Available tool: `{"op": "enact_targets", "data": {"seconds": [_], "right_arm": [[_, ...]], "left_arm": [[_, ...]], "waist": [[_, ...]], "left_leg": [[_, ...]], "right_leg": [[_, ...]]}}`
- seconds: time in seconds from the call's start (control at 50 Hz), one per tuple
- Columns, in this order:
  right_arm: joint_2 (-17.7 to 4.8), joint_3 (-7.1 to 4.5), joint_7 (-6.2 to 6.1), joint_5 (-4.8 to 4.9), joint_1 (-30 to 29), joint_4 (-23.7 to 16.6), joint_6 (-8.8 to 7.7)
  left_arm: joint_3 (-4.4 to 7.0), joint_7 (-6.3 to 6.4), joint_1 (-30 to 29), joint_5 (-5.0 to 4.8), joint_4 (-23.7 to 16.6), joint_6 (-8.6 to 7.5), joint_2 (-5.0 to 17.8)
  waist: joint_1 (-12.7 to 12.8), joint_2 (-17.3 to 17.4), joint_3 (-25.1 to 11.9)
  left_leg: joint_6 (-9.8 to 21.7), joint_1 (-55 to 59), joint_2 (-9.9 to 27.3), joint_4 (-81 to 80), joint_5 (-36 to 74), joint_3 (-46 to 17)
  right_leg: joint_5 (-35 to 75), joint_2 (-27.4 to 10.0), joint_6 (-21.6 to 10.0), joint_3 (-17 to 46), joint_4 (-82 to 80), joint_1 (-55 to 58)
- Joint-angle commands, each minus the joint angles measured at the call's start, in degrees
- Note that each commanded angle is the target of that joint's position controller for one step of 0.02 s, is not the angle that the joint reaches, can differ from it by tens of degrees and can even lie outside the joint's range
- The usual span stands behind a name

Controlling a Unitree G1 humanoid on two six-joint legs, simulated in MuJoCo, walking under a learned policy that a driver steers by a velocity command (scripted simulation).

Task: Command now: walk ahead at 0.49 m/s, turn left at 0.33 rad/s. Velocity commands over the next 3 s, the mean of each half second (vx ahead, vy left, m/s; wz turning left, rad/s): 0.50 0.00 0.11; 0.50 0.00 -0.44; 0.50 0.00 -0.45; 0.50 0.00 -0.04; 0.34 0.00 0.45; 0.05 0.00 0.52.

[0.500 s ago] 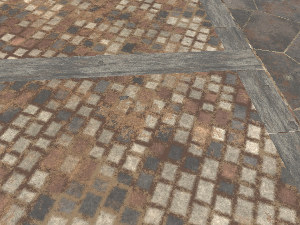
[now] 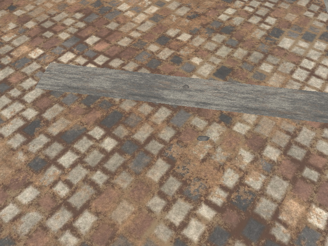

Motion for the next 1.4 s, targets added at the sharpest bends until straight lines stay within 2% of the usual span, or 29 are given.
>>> {"op": "enact_targets", "data": {"seconds": [0.02, 0.1, 0.24, 0.28, 0.32, 0.34, 0.36, 0.38, 0.4, 0.42, 0.44, 0.5, 0.68, 0.8, 0.86, 0.9, 0.92, 0.94, 0.96, 0.98, 1.0, 1.04, 1.1, 1.16, 1.22, 1.3, 1.36, 1.38, 1.4], "right_arm": [[-1.5, -0.44, 0.27, 0.01, 2.2, -3.9, -0.35], [-0.9, 0.57, 0.50, -1.35, -4.9, -7.1, -0.57], [-2.3, 0.97, 1.99, -0.28, -17.2, -11.0, -1.50], [-3.4, 0.60, 2.41, -0.21, -18.1, -12.0, -1.71], [-5.4, -0.67, 2.39, -0.66, -11.9, -10.5, -1.83], [-8.3, -2.28, 1.94, -0.84, -3.0, -7.8, -1.76], [-13.8, -3.85, 1.20, -1.44, 8.0, -6.1, -1.41], [-16.8, -4.15, 1.57, -1.80, 9.3, -5.8, -1.21], [-10.8, -2.78, 1.85, -1.49, 8.5, -6.1, -1.62], [-8.4, -1.96, 1.91, -1.30, 4.7, -6.6, -1.99], [-6.7, -1.38, 2.13, -1.35, 0.2, -7.1, -2.19], [-3.7, -1.02, 2.41, -2.05, -4.4, -6.3, -3.38], [-6.4, -2.01, 0.01, -2.33, -0.9, -1.7, -3.43], [-7.9, -2.52, -0.60, -1.39, 4.2, 1.3, -1.27], [-10.3, -3.04, -1.21, -1.03, 2.2, 0.7, -0.08], [-11.8, -3.36, -1.69, -0.76, 0.3, 0.0, 0.72], [-11.8, -3.17, -1.86, -0.66, -0.5, -0.8, 0.39], [-2.8, -0.64, -0.79, -3.07, 4.5, -3.3, -1.04], [-4.1, -0.06, 0.23, -1.09, 2.6, -5.3, -3.91], [-7.5, -1.07, 0.86, 1.02, -4.6, -7.0, -5.41], [-7.3, -0.79, 0.77, 0.98, -6.4, -7.8, -5.93], [-7.9, -1.63, 0.02, -1.48, -5.4, -6.9, -5.01], [-6.2, -1.62, 0.02, -2.43, -4.4, -7.8, -2.93], [-4.3, -0.87, -0.21, -2.74, -10.7, -10.1, -2.36], [-3.0, -0.18, 0.39, -2.20, -17.2, -11.6, -2.73], [-4.9, -0.57, 1.73, -1.34, -20.8, -12.8, -3.72], [-6.6, -1.40, 2.18, -1.38, -18.3, -12.7, -4.52], [-7.4, -2.03, 1.94, -1.61, -14.0, -11.6, -4.75], [-9.3, -2.84, 1.62, -2.34, -7.4, -10.5, -5.03]], "left_arm": [[1.00, -0.50, 3.0, -0.02, -0.6, -0.68, 4.4], [1.92, -0.34, 4.7, -0.84, 1.1, -0.71, 8.0], [1.99, -0.23, 10.7, -2.20, 3.8, 1.21, 10.5], [2.07, -0.16, 11.1, -2.38, 4.4, 1.89, 11.1], [1.91, 0.05, 10.0, -2.35, 4.4, 2.60, 11.4], [1.25, 0.20, 10.2, -1.89, 4.3, 2.72, 9.7], [-0.23, 0.39, 10.2, -0.18, 2.3, 2.43, 6.3], [-1.83, 0.13, 16.1, -1.11, 1.8, 1.19, 0.5], [-0.22, -0.02, 13.1, -2.69, 2.6, 0.45, 7.3], [0.47, -0.09, 9.1, -3.56, 1.3, 0.24, 8.9], [0.46, 0.25, 7.4, -3.02, 1.3, 0.61, 8.1], [0.84, 0.36, 8.6, -2.33, 1.9, 2.97, 5.5], [0.72, -0.80, -2.3, -1.54, -2.3, 3.96, 2.5], [-0.05, -3.08, -11.9, -1.70, -8.2, 3.78, 1.2], [0.91, -3.81, -9.7, -1.95, -9.8, 4.01, 3.0], [3.26, -3.36, 2.2, -2.23, -7.8, 4.26, 7.2], [5.31, -2.25, 11.8, -1.93, -5.5, 4.60, 11.3], [6.39, -1.05, 13.8, -1.89, -5.0, 4.85, 17.5], [5.63, -1.16, 14.9, -1.34, -6.6, 4.06, 16.2], [4.68, -1.21, 13.8, -0.93, -6.2, 3.60, 12.2], [4.03, -1.19, 10.0, -1.48, -6.7, 3.23, 9.7], [2.85, -1.06, 2.9, -1.30, -8.8, 3.06, 6.1], [3.11, -0.40, 2.8, -1.28, -9.3, 2.80, 7.4], [3.65, 0.73, 5.5, -1.51, -8.7, 3.07, 9.5], [3.64, 1.27, 8.1, -1.94, -8.1, 3.82, 9.5], [3.26, 1.45, 11.6, -2.07, -6.7, 4.20, 8.8], [3.29, 1.55, 11.3, -1.58, -6.2, 4.44, 9.0], [3.08, 1.48, 10.3, -1.49, -6.5, 4.51, 8.4], [2.31, 1.24, 9.5, -1.12, -7.2, 4.35, 6.5]], "waist": [[-0.5, -5.4, -2.7], [0.1, -4.2, -0.6], [4.1, -6.1, 1.0], [3.4, -6.6, 1.2], [-0.9, -6.4, -1.9], [-4.8, -4.8, -7.1], [-8.4, 4.5, -15.6], [-4.7, 17.9, -20.3], [-6.4, 9.4, -16.3], [-5.3, 6.7, -10.3], [-3.2, 2.7, -7.6], [0.5, 3.7, -4.0], [-1.6, 0.9, 1.8], [-4.7, 0.2, 4.8], [-1.6, 3.2, 1.1], [5.4, 4.6, -5.9], [10.3, 1.7, -10.7], [4.9, -14.5, -15.0], [5.7, -12.5, -25.2], [7.8, -7.5, -18.2], [5.3, -3.9, -11.5], [0.2, -0.7, -5.8], [-1.8, -2.2, -4.0], [0.0, -3.7, -2.2], [3.0, -6.1, -2.2], [4.9, -7.5, -2.4], [2.9, -9.5, -2.3], [0.4, -9.6, -3.8], [-2.8, -8.2, -9.2]], "left_leg": [[0.2, -10.0, 6.1, -2.3, 2.7, -1.4], [-1.0, -12.9, 8.3, -15.5, 10.1, 1.0], [-0.9, -7.6, 5.1, -34.5, 19.2, 5.1], [0.5, -6.3, 4.3, -37.3, 15.9, 5.6], [2.3, 4.0, 1.6, -40.8, 14.6, 7.9], [4.0, 15.9, 1.4, -41.3, 14.4, 7.5], [8.2, 32.0, 14.1, -41.8, 15.4, -7.6], [15.9, 44.9, 24.0, -50.4, 4.2, -33.0], [14.0, 41.1, 23.2, -52.8, 0.6, -33.0], [11.8, 34.8, 21.7, -53.0, 4.7, -24.0], [10.4, 28.1, 19.1, -54.3, 10.4, -17.1], [8.7, 18.2, 14.7, -59.6, 18.7, -5.3], [6.2, 20.6, 13.5, -63.3, 27.1, 10.9], [5.4, 31.5, 16.9, -58.7, 34.5, 15.1], [3.9, 32.8, 16.9, -49.6, 59.2, 17.6], [2.2, 29.2, 15.4, -32.8, 69.3, 18.7], [-0.1, 18.2, 12.8, -17.6, 57.3, 18.9], [-3.5, -7.5, 3.2, 3.8, -0.5, 16.5], [-3.7, -18.1, -3.1, 15.0, -14.1, 1.8], [-2.2, -23.7, 0.7, 14.2, -8.6, -1.6], [-1.3, -22.8, 3.3, 8.7, -3.2, -0.9], [-2.3, -14.8, 6.7, 0.2, 1.3, -0.3], [-4.7, -10.6, 7.2, -6.8, 4.0, 1.2], [-6.5, -10.7, 5.5, -18.6, 13.3, 2.8], [-6.5, -6.6, 2.2, -32.1, 23.5, 3.4], [-5.0, -5.3, 1.2, -39.4, 25.0, 2.3], [-1.9, -2.1, 0.9, -42.2, 18.5, 2.9], [-0.3, 3.8, -0.1, -44.7, 18.2, 4.3], [2.6, 14.9, 3.4, -43.7, 19.7, 1.4]], "right_leg": [[1.0, -15.6, -11.2, 17.4, -15.0, 9.6], [6.1, -16.0, -12.5, 12.1, -17.9, 8.8], [5.1, -15.6, -8.7, 6.9, -14.9, 12.3], [5.1, -17.3, -7.7, 7.6, -12.7, 15.1], [15.1, -15.9, -5.7, 5.6, -4.6, 15.0], [20.3, -12.7, -4.0, 2.6, 6.8, 11.8], [5.8, -8.8, -1.2, -1.2, 27.4, 0.0], [-24.6, -0.1, 0.9, 2.4, 44.2, -20.4], [-24.3, -2.9, -0.1, 9.2, 50.9, -26.3], [-18.5, -5.2, -1.2, 9.4, 50.8, -27.9], [-13.4, -7.8, -0.8, 8.5, 48.3, -25.0], [-5.7, -10.1, 0.2, 9.1, 43.3, -18.1], [13.6, -7.6, 1.2, 7.7, 22.8, -23.3], [7.6, -6.9, -1.3, 1.5, 14.3, -26.9], [-0.7, -2.4, -4.2, -3.9, 13.5, -17.7], [-2.3, 1.9, -7.4, -5.3, 10.9, -0.8], [0.7, 0.4, -10.1, 0.6, 6.8, 16.1], [2.3, -15.1, -18.4, 27.7, 6.7, 37.1], [-6.2, -22.8, -26.0, 52.8, -4.4, 45.0], [-4.4, -20.6, -21.7, 44.6, -6.6, 41.0], [-0.4, -17.9, -19.1, 35.8, -6.6, 32.0], [9.3, -13.3, -16.2, 26.0, -8.4, 16.6], [16.1, -11.1, -16.1, 21.6, -10.8, 7.8], [17.1, -8.1, -14.1, 17.3, -10.7, 3.8], [10.8, -5.7, -11.1, 16.2, -8.8, 3.0], [5.2, -9.2, -10.2, 21.2, -5.1, 9.2], [8.8, -11.6, -8.9, 24.6, -1.0, 13.8], [14.9, -10.0, -7.9, 23.8, 2.8, 13.9], [17.6, -7.0, -6.1, 21.3, 12.1, 11.3]]}}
